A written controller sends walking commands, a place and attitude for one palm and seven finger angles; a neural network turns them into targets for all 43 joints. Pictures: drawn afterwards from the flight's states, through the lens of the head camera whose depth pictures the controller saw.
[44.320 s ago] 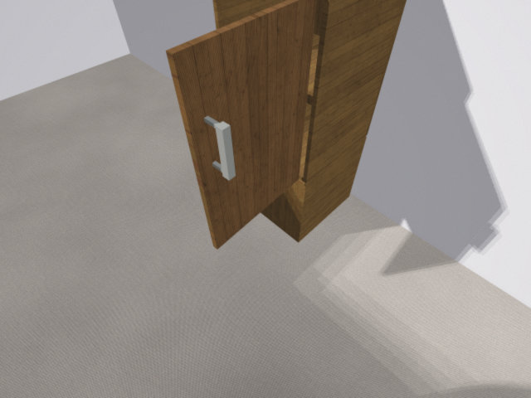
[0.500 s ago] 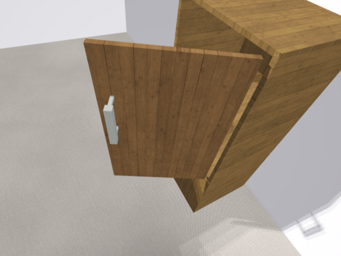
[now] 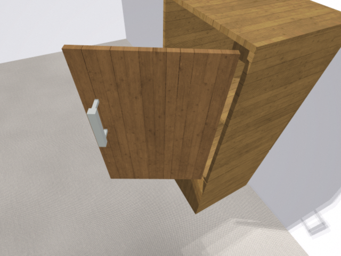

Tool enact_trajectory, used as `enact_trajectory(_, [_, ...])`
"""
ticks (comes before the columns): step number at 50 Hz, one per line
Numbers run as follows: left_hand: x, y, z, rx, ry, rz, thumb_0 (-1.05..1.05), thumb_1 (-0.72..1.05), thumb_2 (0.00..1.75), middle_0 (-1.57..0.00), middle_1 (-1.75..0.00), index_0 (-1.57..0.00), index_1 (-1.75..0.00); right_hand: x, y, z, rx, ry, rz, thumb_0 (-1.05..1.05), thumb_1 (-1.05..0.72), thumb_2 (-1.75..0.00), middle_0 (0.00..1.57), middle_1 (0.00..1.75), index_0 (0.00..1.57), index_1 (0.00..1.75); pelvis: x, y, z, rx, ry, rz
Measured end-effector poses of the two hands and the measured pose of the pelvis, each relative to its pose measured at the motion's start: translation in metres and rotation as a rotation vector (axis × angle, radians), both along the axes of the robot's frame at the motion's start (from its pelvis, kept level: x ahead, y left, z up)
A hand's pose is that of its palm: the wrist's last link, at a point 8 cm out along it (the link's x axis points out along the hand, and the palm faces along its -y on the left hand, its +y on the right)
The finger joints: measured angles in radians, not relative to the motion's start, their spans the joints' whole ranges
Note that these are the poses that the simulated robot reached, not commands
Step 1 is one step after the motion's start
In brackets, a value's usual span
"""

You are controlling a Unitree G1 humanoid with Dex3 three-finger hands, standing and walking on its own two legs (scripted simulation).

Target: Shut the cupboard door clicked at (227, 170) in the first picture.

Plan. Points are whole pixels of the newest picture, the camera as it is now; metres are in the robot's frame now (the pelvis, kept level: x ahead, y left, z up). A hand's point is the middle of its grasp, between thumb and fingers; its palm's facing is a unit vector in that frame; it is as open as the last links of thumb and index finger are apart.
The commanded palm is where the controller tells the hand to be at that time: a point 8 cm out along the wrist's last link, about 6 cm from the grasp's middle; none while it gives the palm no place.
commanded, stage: come to a stop and stand still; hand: left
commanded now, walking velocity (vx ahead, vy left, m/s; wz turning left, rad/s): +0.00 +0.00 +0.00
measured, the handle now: (99, 123) +0.44 +0.23 +0.04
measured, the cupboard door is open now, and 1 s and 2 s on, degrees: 62 62 62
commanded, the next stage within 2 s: look again from close up in 0.48 s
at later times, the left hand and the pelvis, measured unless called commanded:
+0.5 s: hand out of the picture -0.04 +0.12 -0.18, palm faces +0.06 -0.99 -0.12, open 7.4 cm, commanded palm none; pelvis +0.00 -0.02 +0.01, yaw +1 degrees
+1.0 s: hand out of the picture +0.05 +0.17 -0.18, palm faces +0.04 -0.98 -0.22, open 7.4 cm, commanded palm none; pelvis +0.01 -0.01 -0.01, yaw +1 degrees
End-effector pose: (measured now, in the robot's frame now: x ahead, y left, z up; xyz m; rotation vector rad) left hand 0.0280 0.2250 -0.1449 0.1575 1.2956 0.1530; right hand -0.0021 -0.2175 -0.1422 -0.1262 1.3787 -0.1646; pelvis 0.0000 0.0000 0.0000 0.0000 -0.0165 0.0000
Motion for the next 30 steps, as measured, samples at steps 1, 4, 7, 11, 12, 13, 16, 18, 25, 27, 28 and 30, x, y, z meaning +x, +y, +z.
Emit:
enact_trajectory(1, [-0.005,-0.002,0.0,-0.002,0.008,0.003,0.0,0.95,0.89,-0.2,-0.3,-0.2,-0.3,0.002,-0.002,0.001,-0.001,-0.004,0.004,0.01,-0.92,-0.9,0.2,0.3,0.2,0.3,0.0,-0.001,0.001,0.0,-0.001,0.0])
enact_trajectory(4, [-0.02,-0.009,0.0,-0.013,0.038,0.01,0.0,0.94,0.89,-0.2,-0.3,-0.2,-0.3,0.005,-0.008,0.002,-0.003,-0.012,0.015,0.01,-0.92,-0.9,0.2,0.3,0.2,0.3,0.0,-0.005,0.002,0.001,-0.003,0.001])
enact_trajectory(7, [-0.035,-0.018,-0.001,-0.031,0.073,0.017,0.0,0.93,0.89,-0.2,-0.3,-0.2,-0.3,0.007,-0.011,0.003,-0.003,-0.012,0.022,0.01,-0.92,-0.9,0.2,0.3,0.2,0.3,-0.001,-0.008,0.003,0.002,-0.003,0.003])
enact_trajectory(11, [-0.054,-0.031,-0.002,-0.056,0.119,0.031,0.0,0.92,0.89,-0.2,-0.3,-0.2,-0.3,0.005,-0.014,0.005,-0.001,0.002,0.031,0.01,-0.92,-0.9,0.2,0.3,0.2,0.3,-0.001,-0.012,0.004,0.002,-0.001,0.006])
enact_trajectory(12, [-0.058,-0.034,-0.002,-0.062,0.129,0.034,0.0,0.92,0.89,-0.2,-0.3,-0.2,-0.3,0.004,-0.014,0.005,0.0,0.008,0.032,0.01,-0.92,-0.9,0.2,0.3,0.2,0.3,-0.001,-0.013,0.004,0.002,0.0,0.007])
enact_trajectory(13, [-0.061,-0.037,-0.002,-0.067,0.138,0.037,0.0,0.92,0.89,-0.2,-0.3,-0.2,-0.3,0.002,-0.014,0.005,0.001,0.013,0.034,0.01,-0.92,-0.9,0.2,0.3,0.2,0.3,0.0,-0.014,0.005,0.002,0.001,0.008])
enact_trajectory(16, [-0.069,-0.044,-0.002,-0.08,0.158,0.046,0.0,0.91,0.89,-0.2,-0.3,-0.2,-0.3,-0.001,-0.014,0.005,0.005,0.03,0.034,0.01,-0.92,-0.9,0.2,0.3,0.2,0.3,0.0,-0.016,0.005,0.002,0.002,0.01])
enact_trajectory(18, [-0.072,-0.048,-0.003,-0.086,0.167,0.05,0.0,0.91,0.89,-0.2,-0.3,-0.2,-0.3,-0.004,-0.013,0.005,0.009,0.04,0.034,0.01,-0.92,-0.9,0.2,0.3,0.2,0.3,0.001,-0.018,0.005,0.001,0.003,0.012])
enact_trajectory(25, [-0.069,-0.053,-0.003,-0.09,0.162,0.058,0.0,0.91,0.89,-0.2,-0.3,-0.2,-0.3,-0.009,-0.008,0.004,0.023,0.059,0.028,0.01,-0.91,-0.9,0.2,0.3,0.2,0.3,0.005,-0.02,0.005,0.0,0.001,0.016])
enact_trajectory(27, [-0.066,-0.053,-0.003,-0.087,0.154,0.058,0.0,0.91,0.89,-0.2,-0.3,-0.2,-0.3,-0.01,-0.007,0.004,0.027,0.061,0.026,0.01,-0.91,-0.9,0.2,0.3,0.2,0.3,0.006,-0.021,0.005,0.001,0.001,0.016])
enact_trajectory(28, [-0.064,-0.053,-0.003,-0.086,0.15,0.058,0.0,0.91,0.89,-0.2,-0.3,-0.2,-0.3,-0.01,-0.006,0.003,0.029,0.062,0.026,0.01,-0.91,-0.9,0.2,0.3,0.2,0.3,0.006,-0.021,0.005,0.001,0.001,0.016])
enact_trajectory(30, [-0.059,-0.051,-0.003,-0.081,0.14,0.044,0.0,0.91,0.89,-0.2,-0.3,-0.2,-0.3,-0.01,-0.005,0.003,0.034,0.06,0.026,0.01,-0.91,-0.9,0.2,0.3,0.2,0.3,0.006,-0.021,0.005,0.006,0.001,0.019])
